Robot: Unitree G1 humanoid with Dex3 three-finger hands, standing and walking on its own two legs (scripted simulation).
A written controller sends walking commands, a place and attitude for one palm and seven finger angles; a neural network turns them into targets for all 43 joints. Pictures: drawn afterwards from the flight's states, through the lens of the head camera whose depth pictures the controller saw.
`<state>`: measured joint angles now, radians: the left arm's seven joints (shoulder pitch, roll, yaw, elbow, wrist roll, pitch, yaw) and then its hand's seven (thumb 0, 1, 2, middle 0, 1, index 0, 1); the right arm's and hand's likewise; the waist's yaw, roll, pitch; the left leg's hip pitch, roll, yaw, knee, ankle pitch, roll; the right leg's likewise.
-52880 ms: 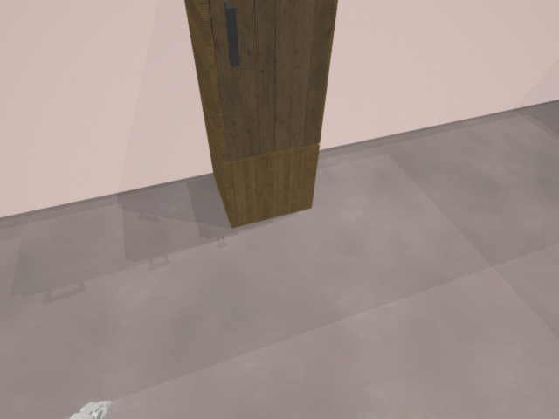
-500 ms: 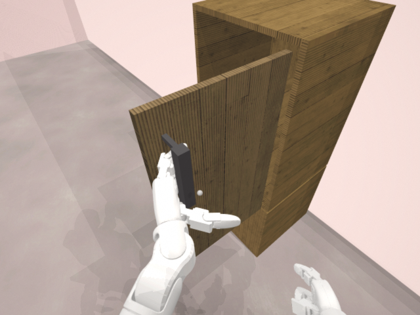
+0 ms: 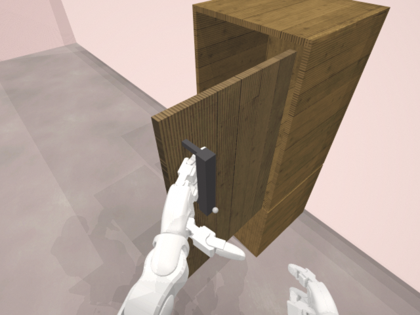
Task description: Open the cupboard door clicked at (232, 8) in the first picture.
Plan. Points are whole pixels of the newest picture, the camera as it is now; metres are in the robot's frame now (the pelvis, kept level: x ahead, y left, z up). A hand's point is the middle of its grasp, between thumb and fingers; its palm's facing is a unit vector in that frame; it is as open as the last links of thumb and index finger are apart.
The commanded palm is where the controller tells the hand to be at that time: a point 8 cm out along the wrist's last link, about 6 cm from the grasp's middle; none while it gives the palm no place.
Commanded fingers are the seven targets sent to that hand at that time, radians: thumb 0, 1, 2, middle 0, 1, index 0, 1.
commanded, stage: slide the hand sideways off the handle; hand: left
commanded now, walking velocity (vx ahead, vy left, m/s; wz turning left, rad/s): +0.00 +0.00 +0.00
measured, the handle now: (198, 178) +0.33 +0.05 +0.13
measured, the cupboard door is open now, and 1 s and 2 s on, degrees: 93 93 93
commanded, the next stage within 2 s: draw the hand back to the body in 0.76 s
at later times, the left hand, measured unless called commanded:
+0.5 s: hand (191, 231) +0.22 +0.05 +0.13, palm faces -0.02 -1.00 +0.00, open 16.3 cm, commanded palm +0.18 +0.10 +0.13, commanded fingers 0.00 -0.50 0.30 -0.15 -0.30 -0.15 -0.30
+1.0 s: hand (170, 248) +0.19 +0.08 +0.12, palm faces -0.03 -1.00 -0.05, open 16.3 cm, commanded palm +0.16 +0.14 +0.13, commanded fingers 0.00 -0.50 0.30 -0.15 -0.30 -0.15 -0.30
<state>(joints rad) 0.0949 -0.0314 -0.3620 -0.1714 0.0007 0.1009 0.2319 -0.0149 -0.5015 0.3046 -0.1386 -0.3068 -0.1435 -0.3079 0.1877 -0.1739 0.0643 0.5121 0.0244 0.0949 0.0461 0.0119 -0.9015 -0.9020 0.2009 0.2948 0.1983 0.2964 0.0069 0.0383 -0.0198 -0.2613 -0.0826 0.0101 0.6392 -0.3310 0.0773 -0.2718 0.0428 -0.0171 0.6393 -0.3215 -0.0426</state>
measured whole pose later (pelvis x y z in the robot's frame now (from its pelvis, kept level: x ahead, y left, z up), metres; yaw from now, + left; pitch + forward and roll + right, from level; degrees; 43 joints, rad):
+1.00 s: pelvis +0.02 -0.04 -0.01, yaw +1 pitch +1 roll -1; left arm 0.60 0.17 -0.08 -0.53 -0.16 -0.05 -0.06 -0.02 -0.50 0.30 -0.15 -0.30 -0.15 -0.30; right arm 0.26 -0.24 0.05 0.47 0.03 -0.09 -0.03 0.01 -0.90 -0.90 0.20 0.29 0.20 0.30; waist 0.02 0.07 -0.07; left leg -0.35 -0.03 -0.04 0.72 -0.39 0.03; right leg -0.33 0.09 -0.07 0.67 -0.36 -0.09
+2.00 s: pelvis +0.03 +0.01 +0.02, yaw +0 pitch -3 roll -1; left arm 0.52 0.35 0.28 -0.46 -0.07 -0.04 0.12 0.00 0.49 0.73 -0.19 -0.30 -0.20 -0.30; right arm 0.22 -0.23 0.04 0.60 0.01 -0.07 -0.05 0.01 -0.90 -0.90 0.20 0.30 0.20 0.30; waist 0.06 0.06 0.00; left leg -0.12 -0.08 0.00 0.46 -0.29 0.09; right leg -0.11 0.05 -0.01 0.42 -0.25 -0.02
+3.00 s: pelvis -0.01 +0.00 +0.01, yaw -2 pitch +0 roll -1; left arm 0.58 0.47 0.41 -0.52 -0.06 -0.14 0.14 0.01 0.89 0.90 -0.21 -0.30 -0.22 -0.30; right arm 0.19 -0.24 -0.02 0.55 0.03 0.04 -0.07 0.01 -0.90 -0.90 0.20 0.29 0.20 0.30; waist -0.01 -0.01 0.02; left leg -0.28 -0.06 0.03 0.53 -0.25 0.07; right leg -0.29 0.07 0.01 0.50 -0.21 -0.04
